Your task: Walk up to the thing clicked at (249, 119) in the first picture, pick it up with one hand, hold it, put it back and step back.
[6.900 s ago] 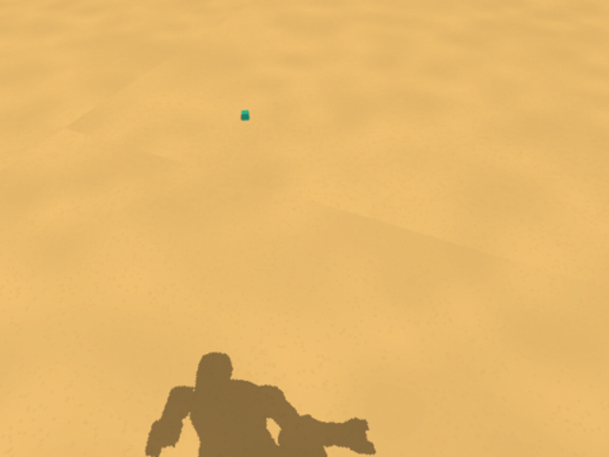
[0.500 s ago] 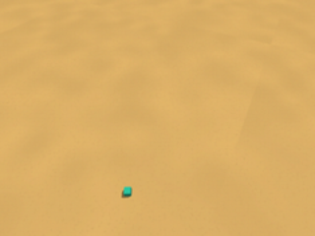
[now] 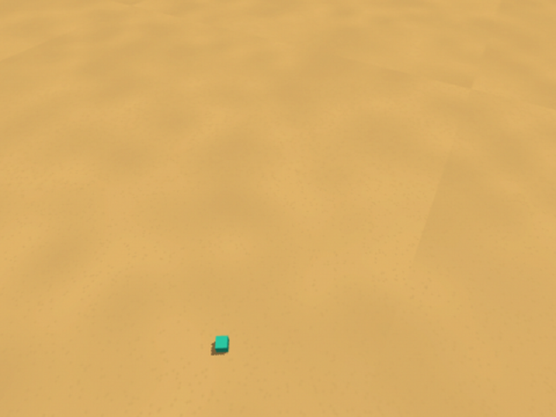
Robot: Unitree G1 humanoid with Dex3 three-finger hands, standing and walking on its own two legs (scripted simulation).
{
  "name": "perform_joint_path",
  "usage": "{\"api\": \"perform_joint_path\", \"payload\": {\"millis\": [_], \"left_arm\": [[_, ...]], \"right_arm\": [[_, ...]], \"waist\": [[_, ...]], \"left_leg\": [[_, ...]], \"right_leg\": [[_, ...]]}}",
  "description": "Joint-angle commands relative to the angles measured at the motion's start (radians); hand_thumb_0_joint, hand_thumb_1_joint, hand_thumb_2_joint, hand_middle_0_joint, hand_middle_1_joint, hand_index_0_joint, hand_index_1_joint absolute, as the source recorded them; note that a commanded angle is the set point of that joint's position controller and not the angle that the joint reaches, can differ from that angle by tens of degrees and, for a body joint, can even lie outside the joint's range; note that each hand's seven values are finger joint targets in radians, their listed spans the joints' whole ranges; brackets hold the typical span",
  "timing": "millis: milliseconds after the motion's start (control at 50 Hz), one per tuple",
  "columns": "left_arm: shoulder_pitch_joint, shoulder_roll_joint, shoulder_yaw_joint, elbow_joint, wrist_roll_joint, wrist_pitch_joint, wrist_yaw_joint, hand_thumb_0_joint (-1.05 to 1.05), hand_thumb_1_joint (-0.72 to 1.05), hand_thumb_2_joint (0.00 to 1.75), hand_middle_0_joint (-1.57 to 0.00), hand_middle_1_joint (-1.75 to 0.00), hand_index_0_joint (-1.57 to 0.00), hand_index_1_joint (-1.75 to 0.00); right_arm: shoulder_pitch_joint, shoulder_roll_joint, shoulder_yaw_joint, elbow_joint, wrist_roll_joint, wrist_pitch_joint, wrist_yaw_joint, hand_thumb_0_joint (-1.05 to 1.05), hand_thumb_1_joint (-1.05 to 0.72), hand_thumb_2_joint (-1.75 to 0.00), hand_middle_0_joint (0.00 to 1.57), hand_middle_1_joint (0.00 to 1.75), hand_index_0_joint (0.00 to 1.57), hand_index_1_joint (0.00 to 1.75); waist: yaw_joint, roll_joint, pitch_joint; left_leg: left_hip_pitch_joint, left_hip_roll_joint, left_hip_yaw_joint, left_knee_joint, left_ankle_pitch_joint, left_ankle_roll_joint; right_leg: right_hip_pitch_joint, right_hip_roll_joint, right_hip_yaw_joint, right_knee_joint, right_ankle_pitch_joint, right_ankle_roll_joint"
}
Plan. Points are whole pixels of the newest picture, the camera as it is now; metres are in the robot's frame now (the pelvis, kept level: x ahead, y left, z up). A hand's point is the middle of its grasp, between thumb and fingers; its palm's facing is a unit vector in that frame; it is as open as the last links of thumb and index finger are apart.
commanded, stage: walk up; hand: left
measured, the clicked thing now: (222, 344) +0.49 +0.21 -0.76
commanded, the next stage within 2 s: stand in 0.46 s
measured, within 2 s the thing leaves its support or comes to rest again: neither
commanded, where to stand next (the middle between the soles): +0.10 -0.04 m, yaw +0 degrees
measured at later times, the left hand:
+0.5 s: hand out of the picture +0.08 +0.25 -0.15, palm faces +0.03 -0.94 -0.33, open 7.4 cm
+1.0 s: hand out of the picture +0.06 +0.25 -0.15, palm faces -0.02 -0.94 -0.35, open 7.4 cm
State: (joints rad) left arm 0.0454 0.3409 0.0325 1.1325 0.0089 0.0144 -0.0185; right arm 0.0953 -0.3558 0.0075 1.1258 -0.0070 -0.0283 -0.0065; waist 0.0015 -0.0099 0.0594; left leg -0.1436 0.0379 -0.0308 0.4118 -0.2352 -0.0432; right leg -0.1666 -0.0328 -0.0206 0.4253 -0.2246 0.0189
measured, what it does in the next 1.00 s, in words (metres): stands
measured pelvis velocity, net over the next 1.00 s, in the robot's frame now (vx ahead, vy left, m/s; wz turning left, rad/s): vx -0.01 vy -0.01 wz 0.00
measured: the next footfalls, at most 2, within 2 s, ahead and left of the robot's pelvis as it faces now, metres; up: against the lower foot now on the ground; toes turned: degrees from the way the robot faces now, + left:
none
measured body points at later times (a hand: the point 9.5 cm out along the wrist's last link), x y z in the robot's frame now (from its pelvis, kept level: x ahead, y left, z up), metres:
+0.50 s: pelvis +0.00 +0.00 +0.00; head +0.01 +0.00 +0.45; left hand +0.08 +0.30 -0.13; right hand +0.09 -0.30 -0.13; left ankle -0.01 +0.15 -0.74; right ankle +0.00 -0.13 -0.74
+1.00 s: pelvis -0.01 -0.01 +0.00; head +0.00 -0.01 +0.45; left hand +0.06 +0.30 -0.13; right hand +0.06 -0.31 -0.13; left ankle -0.01 +0.15 -0.74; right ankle +0.00 -0.13 -0.74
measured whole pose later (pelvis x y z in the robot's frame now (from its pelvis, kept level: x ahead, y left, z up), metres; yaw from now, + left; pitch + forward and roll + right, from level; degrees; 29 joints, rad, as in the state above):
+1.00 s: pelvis -0.01 -0.01 +0.00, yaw +0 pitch -2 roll +0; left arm 0.11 0.35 0.01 1.14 0.01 -0.01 -0.01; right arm 0.11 -0.35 0.00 1.14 -0.01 0.00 0.02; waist 0.00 0.01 0.07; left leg -0.12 0.05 -0.03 0.34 -0.18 -0.06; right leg -0.15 -0.02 -0.03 0.36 -0.18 0.01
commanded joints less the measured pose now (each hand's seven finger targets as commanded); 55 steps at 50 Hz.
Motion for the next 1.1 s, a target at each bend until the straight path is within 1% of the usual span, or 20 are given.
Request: {"api": "perform_joint_path", "payload": {"millis": [0, 60, 140, 180, 220, 300, 360, 420, 440, 460, 520, 580, 600, 680, 740, 780, 880, 960, 1000, 1080], "left_arm": [[-0.061, 0.21, 0.044, -0.072, -0.002, -0.019, 0.007, 0.0, 0.9, 0.9, -0.2, -0.3, -0.2, -0.3], [-0.047, 0.209, 0.046, -0.068, -0.002, -0.02, 0.007, 0.0, 0.9, 0.9, -0.2, -0.3, -0.2, -0.3], [-0.058, 0.204, 0.046, -0.071, -0.001, -0.02, 0.008, 0.0, 0.9, 0.9, -0.2, -0.3, -0.2, -0.3], [-0.038, 0.199, 0.045, -0.07, -0.002, -0.019, 0.008, 0.0, 0.9, 0.9, -0.2, -0.3, -0.2, -0.3], [-0.051, 0.204, 0.047, -0.07, -0.001, -0.018, 0.008, 0.0, 0.9, 0.9, -0.2, -0.3, -0.2, -0.3], [-0.031, 0.202, 0.047, -0.066, -0.001, -0.018, 0.008, 0.0, 0.9, 0.9, -0.2, -0.3, -0.2, -0.3], [-0.039, 0.205, 0.049, -0.067, 0.001, -0.019, 0.008, 0.0, 0.9, 0.9, -0.2, -0.3, -0.2, -0.3], [-0.028, 0.204, 0.05, -0.066, 0.001, -0.02, 0.009, 0.0, 0.9, 0.9, -0.2, -0.3, -0.2, -0.3], [-0.022, 0.208, 0.036, -0.066, -0.002, -0.031, 0.014, 0.0, 0.9, 0.9, -0.2, -0.3, -0.2, -0.3], [-0.016, 0.209, 0.037, -0.064, -0.003, -0.036, 0.016, 0.0, 0.9, 0.9, -0.2, -0.3, -0.2, -0.3], [-0.009, 0.215, 0.035, -0.061, -0.005, -0.04, 0.021, 0.0, 0.9, 0.9, -0.2, -0.3, -0.2, -0.3], [-0.018, 0.216, 0.029, -0.062, -0.004, -0.041, 0.022, 0.0, 0.9, 0.9, -0.2, -0.3, -0.2, -0.3], [-0.011, 0.21, 0.026, -0.06, -0.002, -0.042, 0.022, 0.0, 0.9, 0.9, -0.2, -0.3, -0.2, -0.3], [-0.012, 0.22, 0.02, -0.057, -0.001, -0.042, 0.022, 0.0, 0.9, 0.9, -0.2, -0.3, -0.2, -0.3], [-0.009, 0.221, 0.018, -0.058, 0.001, -0.041, 0.021, 0.0, 0.9, 0.9, -0.2, -0.3, -0.2, -0.3], [-0.004, 0.224, 0.016, -0.058, 0.003, -0.042, 0.021, 0.0, 0.9, 0.9, -0.2, -0.3, -0.2, -0.3], [-0.004, 0.237, 0.021, -0.063, 0.002, -0.041, 0.021, 0.0, 0.9, 0.9, -0.2, -0.3, -0.2, -0.3], [0.0, 0.229, 0.018, -0.067, -0.001, -0.045, 0.019, 0.0, 0.9, 0.9, -0.2, -0.3, -0.2, -0.3], [0.007, 0.228, 0.017, -0.068, -0.001, -0.046, 0.02, 0.0, 0.9, 0.9, -0.2, -0.3, -0.2, -0.3], [0.013, 0.224, 0.015, -0.067, -0.003, -0.046, 0.021, 0.0, 0.9, 0.9, -0.2, -0.3, -0.2, -0.3]], "right_arm": [[-0.048, -0.221, -0.045, -0.057, -0.003, -0.026, -0.016, 0.0, -0.9, -0.9, 0.2, 0.3, 0.2, 0.3], [-0.049, -0.215, -0.045, -0.06, -0.002, -0.026, -0.016, 0.0, -0.9, -0.9, 0.2, 0.3, 0.2, 0.3], [-0.035, -0.216, -0.047, -0.057, -0.004, -0.024, -0.017, 0.0, -0.9, -0.9, 0.2, 0.3, 0.2, 0.3], [-0.043, -0.217, -0.047, -0.062, -0.004, -0.025, -0.016, 0.0, -0.9, -0.9, 0.2, 0.3, 0.2, 0.3], [-0.034, -0.211, -0.046, -0.059, -0.006, -0.024, -0.016, 0.0, -0.9, -0.9, 0.2, 0.3, 0.2, 0.3], [-0.039, -0.208, -0.045, -0.064, -0.003, -0.023, -0.015, 0.0, -0.9, -0.9, 0.2, 0.3, 0.2, 0.3], [-0.038, -0.21, -0.048, -0.062, -0.006, -0.021, -0.015, 0.0, -0.9, -0.9, 0.2, 0.3, 0.2, 0.3], [-0.042, -0.207, -0.047, -0.065, -0.005, -0.02, -0.013, 0.0, -0.9, -0.9, 0.2, 0.3, 0.2, 0.3], [-0.063, -0.209, -0.05, -0.067, -0.011, -0.015, -0.012, 0.0, -0.9, -0.9, 0.2, 0.3, 0.2, 0.3], [-0.056, -0.208, -0.05, -0.066, -0.008, -0.013, -0.01, 0.0, -0.9, -0.9, 0.2, 0.3, 0.2, 0.3], [-0.055, -0.205, -0.048, -0.061, -0.004, -0.009, -0.008, 0.0, -0.9, -0.9, 0.2, 0.3, 0.2, 0.3], [-0.055, -0.201, -0.046, -0.06, -0.003, -0.001, -0.005, 0.0, -0.9, -0.9, 0.2, 0.3, 0.2, 0.3], [-0.065, -0.208, -0.048, -0.058, -0.002, 0.0, -0.003, 0.0, -0.9, -0.9, 0.2, 0.3, 0.2, 0.3], [-0.068, -0.203, -0.046, -0.05, -0.004, 0.006, 0.003, 0.0, -0.9, -0.9, 0.2, 0.3, 0.2, 0.3], [-0.062, -0.207, -0.048, -0.047, -0.006, 0.006, 0.006, 0.0, -0.9, -0.9, 0.2, 0.3, 0.2, 0.3], [-0.06, -0.201, -0.047, -0.045, -0.006, 0.007, 0.009, 0.0, -0.9, -0.9, 0.2, 0.3, 0.2, 0.3], [-0.044, -0.201, -0.05, -0.045, -0.008, 0.008, 0.011, 0.0, -0.9, -0.9, 0.2, 0.3, 0.2, 0.3], [-0.035, -0.206, -0.05, -0.045, -0.01, 0.004, 0.01, 0.0, -0.9, -0.9, 0.2, 0.3, 0.2, 0.3], [-0.042, -0.203, -0.049, -0.048, -0.009, 0.001, 0.008, 0.0, -0.9, -0.9, 0.2, 0.3, 0.2, 0.3], [-0.031, -0.214, -0.047, -0.043, -0.005, 0.0, 0.003, 0.0, -0.9, -0.9, 0.2, 0.3, 0.2, 0.3]], "waist": [[0.004, 0.033, -0.106], [0.008, 0.018, -0.114], [-0.002, 0.01, -0.108], [0.007, 0.019, -0.11], [0.0, 0.005, -0.089], [0.006, 0.01, -0.087], [0.0, 0.005, -0.081], [0.005, 0.003, -0.082], [0.003, 0.029, -0.076], [0.002, 0.03, -0.1], [0.002, 0.021, -0.122], [-0.006, 0.004, -0.108], [-0.001, 0.007, -0.103], [-0.003, 0.0, -0.077], [-0.005, 0.009, -0.077], [-0.002, -0.006, -0.052], [-0.004, -0.009, -0.05], [-0.002, 0.014, -0.07], [0.001, 0.012, -0.091], [0.002, 0.022, -0.116]], "left_leg": [[-0.033, 0.079, -0.054, -0.09, 0.174, 0.056], [-0.013, 0.074, -0.05, -0.081, 0.201, 0.056], [-0.027, 0.072, -0.049, -0.087, 0.201, 0.054], [-0.007, 0.075, -0.051, -0.086, 0.212, 0.057], [-0.029, 0.072, -0.05, -0.09, 0.197, 0.054], [-0.011, 0.073, -0.053, -0.093, 0.191, 0.055], [-0.022, 0.068, -0.053, -0.098, 0.167, 0.054], [-0.011, 0.066, -0.054, -0.093, 0.18, 0.053], [0.016, 0.089, -0.062, -0.096, 0.273, 0.047], [0.035, 0.091, -0.061, -0.092, 0.314, 0.044], [0.049, 0.091, -0.056, -0.091, 0.339, 0.045], [0.048, 0.088, -0.052, -0.112, 0.271, 0.041], [0.049, 0.088, -0.056, -0.113, 0.255, 0.041], [0.037, 0.081, -0.052, -0.124, 0.155, 0.041], [0.03, 0.08, -0.052, -0.132, 0.129, 0.041], [0.012, 0.073, -0.051, -0.132, 0.092, 0.041], [0.012, 0.07, -0.054, -0.132, 0.056, 0.046], [0.006, 0.08, -0.058, -0.136, 0.104, 0.046], [0.025, 0.086, -0.059, -0.133, 0.157, 0.044], [0.038, 0.092, -0.056, -0.127, 0.225, 0.044]], "right_leg": [[0.082, -0.081, 0.065, -0.074, 0.103, -0.045], [0.084, -0.083, 0.065, -0.077, 0.128, -0.043], [0.095, -0.084, 0.062, -0.083, 0.14, -0.041], [0.084, -0.084, 0.059, -0.08, 0.144, -0.038], [0.079, -0.081, 0.062, -0.089, 0.132, -0.035], [0.07, -0.082, 0.063, -0.093, 0.117, -0.035], [0.07, -0.082, 0.063, -0.1, 0.106, -0.035], [0.064, -0.08, 0.062, -0.103, 0.106, -0.033], [0.06, -0.097, 0.075, -0.098, 0.203, -0.038], [0.075, -0.098, 0.072, -0.094, 0.251, -0.037], [0.103, -0.099, 0.065, -0.084, 0.302, -0.035], [0.087, -0.096, 0.069, -0.109, 0.236, -0.033], [0.083, -0.094, 0.066, -0.116, 0.223, -0.03], [0.052, -0.095, 0.082, -0.152, 0.101, -0.032], [0.046, -0.094, 0.084, -0.153, 0.079, -0.033], [0.027, -0.09, 0.088, -0.17, 0.008, -0.029], [-0.002, -0.092, 0.101, -0.179, -0.053, -0.031], [0.032, -0.091, 0.095, -0.152, 0.038, -0.034], [0.048, -0.093, 0.089, -0.131, 0.112, -0.037], [0.079, -0.095, 0.08, -0.111, 0.2, -0.038]]}}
